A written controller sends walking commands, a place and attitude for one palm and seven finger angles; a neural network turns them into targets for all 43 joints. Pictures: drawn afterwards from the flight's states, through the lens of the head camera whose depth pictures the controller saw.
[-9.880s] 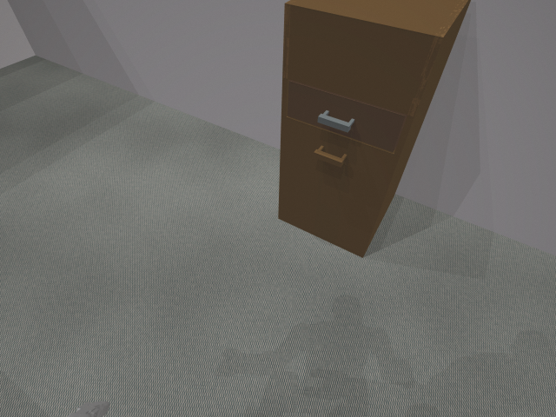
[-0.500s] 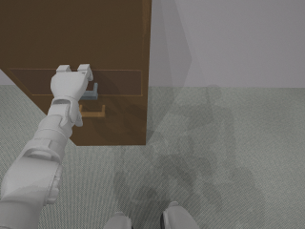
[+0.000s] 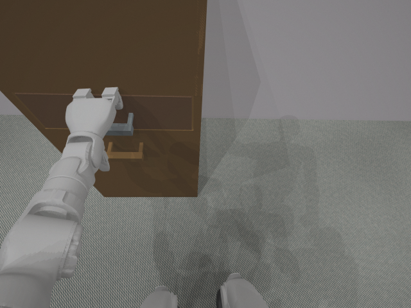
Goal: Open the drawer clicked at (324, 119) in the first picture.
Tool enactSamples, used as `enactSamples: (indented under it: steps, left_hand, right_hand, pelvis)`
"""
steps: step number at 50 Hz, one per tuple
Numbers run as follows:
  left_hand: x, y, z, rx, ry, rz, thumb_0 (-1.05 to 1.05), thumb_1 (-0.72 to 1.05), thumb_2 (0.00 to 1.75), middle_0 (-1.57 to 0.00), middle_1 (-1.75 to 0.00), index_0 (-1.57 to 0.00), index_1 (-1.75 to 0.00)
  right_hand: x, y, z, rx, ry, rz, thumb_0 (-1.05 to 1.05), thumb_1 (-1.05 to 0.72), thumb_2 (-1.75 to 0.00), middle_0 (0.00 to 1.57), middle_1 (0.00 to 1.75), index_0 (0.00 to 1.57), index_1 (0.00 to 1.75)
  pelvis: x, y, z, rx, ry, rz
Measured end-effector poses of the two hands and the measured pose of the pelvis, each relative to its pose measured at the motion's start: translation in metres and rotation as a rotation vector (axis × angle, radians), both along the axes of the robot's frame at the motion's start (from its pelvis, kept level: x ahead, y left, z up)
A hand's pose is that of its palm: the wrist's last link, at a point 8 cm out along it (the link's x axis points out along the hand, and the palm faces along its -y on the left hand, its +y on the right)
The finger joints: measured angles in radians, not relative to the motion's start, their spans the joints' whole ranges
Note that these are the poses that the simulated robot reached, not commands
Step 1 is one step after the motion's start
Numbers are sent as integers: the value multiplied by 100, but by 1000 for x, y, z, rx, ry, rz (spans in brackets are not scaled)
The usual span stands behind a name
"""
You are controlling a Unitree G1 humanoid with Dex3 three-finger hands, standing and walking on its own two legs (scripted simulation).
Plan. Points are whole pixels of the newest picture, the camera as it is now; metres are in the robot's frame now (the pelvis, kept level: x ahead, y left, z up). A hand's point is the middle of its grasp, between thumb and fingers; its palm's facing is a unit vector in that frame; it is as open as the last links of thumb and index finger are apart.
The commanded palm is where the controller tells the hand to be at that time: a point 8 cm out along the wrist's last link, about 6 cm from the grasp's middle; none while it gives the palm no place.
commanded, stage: lower the fingers behind the handle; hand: left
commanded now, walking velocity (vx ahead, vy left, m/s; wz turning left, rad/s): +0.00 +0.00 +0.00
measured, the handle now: (111, 122) +0.54 +0.20 -0.06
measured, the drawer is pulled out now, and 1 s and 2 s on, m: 0.00 0.00 0.00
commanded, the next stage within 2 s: lift the fingers back up to retry in 1.56 s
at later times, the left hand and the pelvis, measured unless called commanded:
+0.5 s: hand (112, 138) +0.49 +0.18 -0.04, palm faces -0.06 -0.03 -1.00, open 13.8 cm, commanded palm +0.47 +0.18 +0.01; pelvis -0.01 +0.00 -0.02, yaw +0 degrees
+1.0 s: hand (114, 139) +0.49 +0.18 -0.05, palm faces -0.01 -0.01 -1.00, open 13.8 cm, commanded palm +0.46 +0.19 -0.02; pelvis -0.02 -0.01 -0.04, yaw +1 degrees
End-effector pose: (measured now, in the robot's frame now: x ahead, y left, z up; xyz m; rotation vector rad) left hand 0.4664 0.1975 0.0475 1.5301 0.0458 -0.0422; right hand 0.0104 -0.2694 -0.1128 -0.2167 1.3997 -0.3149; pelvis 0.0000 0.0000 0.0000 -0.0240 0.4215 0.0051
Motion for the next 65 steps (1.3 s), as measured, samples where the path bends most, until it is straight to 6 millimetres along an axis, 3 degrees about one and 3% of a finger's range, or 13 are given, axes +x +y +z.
enactSamples:
  steps: [26,52,65]
  left_hand:
    - [3,-13,-37,13,8,-2,0,-49,30,-31,-120,-32,-120]
    - [1,-16,-42,39,-44,13,0,-49,30,-32,-120,-28,-130]
    - [-1,-17,-46,43,-60,14,0,-49,30,-32,-120,-23,-132]
  right_hand:
    - [-11,5,-21,9,38,-3,1,-90,-90,21,30,21,30]
    - [-12,-11,-42,-16,0,37,1,-90,-90,21,30,21,30]
    - [-34,-8,-59,-15,-2,31,1,-90,-90,21,30,21,30]
  pelvis:
    - [-7,2,-19,-5,51,2]
    - [-27,-8,-43,3,83,9]
    - [-45,-8,-60,3,96,7]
